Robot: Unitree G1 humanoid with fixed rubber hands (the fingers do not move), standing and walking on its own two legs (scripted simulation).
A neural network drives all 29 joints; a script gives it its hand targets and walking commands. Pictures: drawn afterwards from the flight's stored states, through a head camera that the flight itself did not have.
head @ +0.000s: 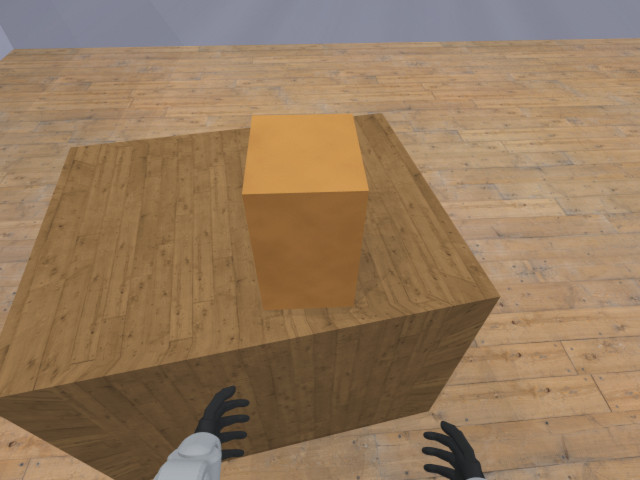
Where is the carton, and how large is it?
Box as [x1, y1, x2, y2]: [242, 114, 368, 309]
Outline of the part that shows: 352,114 252,115 242,197 263,309 353,305 368,188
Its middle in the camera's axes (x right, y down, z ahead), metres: -0.03 -0.03 +0.68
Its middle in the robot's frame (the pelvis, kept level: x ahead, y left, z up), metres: +0.52 +0.06 +0.00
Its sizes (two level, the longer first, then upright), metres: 0.199 0.168 0.283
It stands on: a pedestal, 0.64 m high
